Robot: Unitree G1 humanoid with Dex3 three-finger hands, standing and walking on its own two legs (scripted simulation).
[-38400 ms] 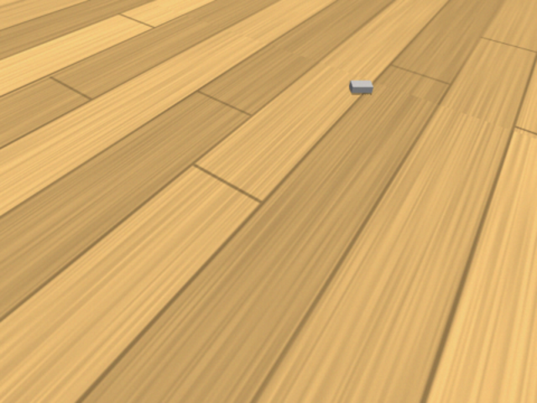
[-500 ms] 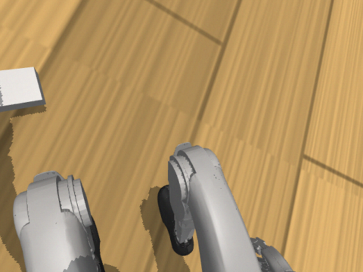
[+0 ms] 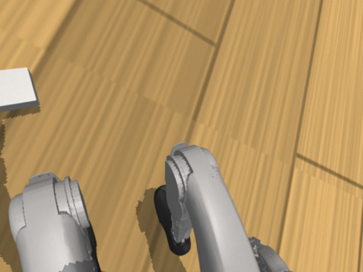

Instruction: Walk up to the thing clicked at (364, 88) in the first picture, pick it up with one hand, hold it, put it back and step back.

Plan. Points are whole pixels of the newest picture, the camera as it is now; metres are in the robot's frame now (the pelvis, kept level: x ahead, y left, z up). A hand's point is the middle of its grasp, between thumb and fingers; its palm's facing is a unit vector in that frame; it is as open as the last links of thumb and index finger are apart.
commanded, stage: rise first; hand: left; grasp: from above
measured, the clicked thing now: out of the picture +0.52 +0.30 -0.30
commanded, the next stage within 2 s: approach in 0.34 s
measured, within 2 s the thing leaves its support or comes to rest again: neither
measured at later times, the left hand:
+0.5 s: hand out of the picture +0.47 +0.32 -0.18, palm faces -0.46 -0.08 -0.89, open 14.0 cm
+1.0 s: hand out of the picture +0.53 +0.27 -0.16, palm faces -0.41 -0.07 -0.91, open 13.8 cm
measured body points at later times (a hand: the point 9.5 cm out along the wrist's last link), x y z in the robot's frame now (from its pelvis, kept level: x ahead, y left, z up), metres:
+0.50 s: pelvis +0.00 +0.00 +0.00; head +0.25 +0.10 +0.36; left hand +0.49 +0.32 -0.12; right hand +0.05 -0.26 -0.08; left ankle +0.07 +0.13 -0.28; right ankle +0.10 -0.12 -0.28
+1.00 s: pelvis +0.00 +0.00 +0.00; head +0.27 +0.08 +0.36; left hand +0.55 +0.27 -0.11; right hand +0.01 -0.26 -0.07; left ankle +0.07 +0.13 -0.28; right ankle +0.10 -0.12 -0.28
